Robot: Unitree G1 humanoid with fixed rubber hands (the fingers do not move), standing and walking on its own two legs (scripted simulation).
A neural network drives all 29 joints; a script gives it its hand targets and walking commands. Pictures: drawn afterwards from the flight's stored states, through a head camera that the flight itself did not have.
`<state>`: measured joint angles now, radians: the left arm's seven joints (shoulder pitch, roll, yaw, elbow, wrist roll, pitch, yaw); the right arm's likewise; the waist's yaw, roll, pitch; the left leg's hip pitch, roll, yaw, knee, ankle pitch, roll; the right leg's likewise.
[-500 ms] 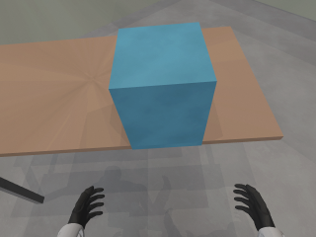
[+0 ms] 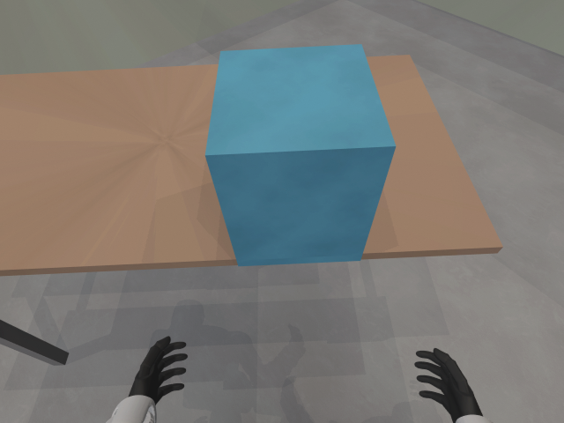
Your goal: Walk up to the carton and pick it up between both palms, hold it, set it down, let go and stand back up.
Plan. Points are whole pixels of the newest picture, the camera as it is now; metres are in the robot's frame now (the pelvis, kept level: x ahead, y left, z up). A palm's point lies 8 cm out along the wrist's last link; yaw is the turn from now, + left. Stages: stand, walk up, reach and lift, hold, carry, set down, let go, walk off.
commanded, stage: let go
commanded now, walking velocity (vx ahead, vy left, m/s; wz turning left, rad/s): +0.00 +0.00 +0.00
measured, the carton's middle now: (295, 163) +0.45 +0.03 +0.10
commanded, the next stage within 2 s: stand in 0.34 s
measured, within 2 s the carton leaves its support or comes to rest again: neither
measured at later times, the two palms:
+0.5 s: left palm (133, 401) +0.14 +0.25 -0.08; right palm (477, 414) +0.16 -0.24 -0.09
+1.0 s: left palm out of the picture +0.10 +0.28 -0.09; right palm out of the picture +0.14 -0.27 -0.09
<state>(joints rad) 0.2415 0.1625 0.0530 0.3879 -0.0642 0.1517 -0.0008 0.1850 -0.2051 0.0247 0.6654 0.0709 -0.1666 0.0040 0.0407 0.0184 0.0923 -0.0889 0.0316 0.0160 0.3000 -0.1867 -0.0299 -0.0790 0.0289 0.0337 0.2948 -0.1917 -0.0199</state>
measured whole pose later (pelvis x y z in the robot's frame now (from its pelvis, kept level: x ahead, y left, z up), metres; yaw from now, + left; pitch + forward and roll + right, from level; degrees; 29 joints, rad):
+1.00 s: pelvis -0.01 +0.01 +0.00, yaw +0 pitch -3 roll +0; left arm 0.23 0.30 0.05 0.67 -0.04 0.00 -0.01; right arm 0.15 -0.34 -0.01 0.76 0.03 -0.04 0.00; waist 0.04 0.00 0.08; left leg -0.10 0.03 0.02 0.38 -0.22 -0.01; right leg -0.08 0.03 0.03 0.34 -0.21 -0.01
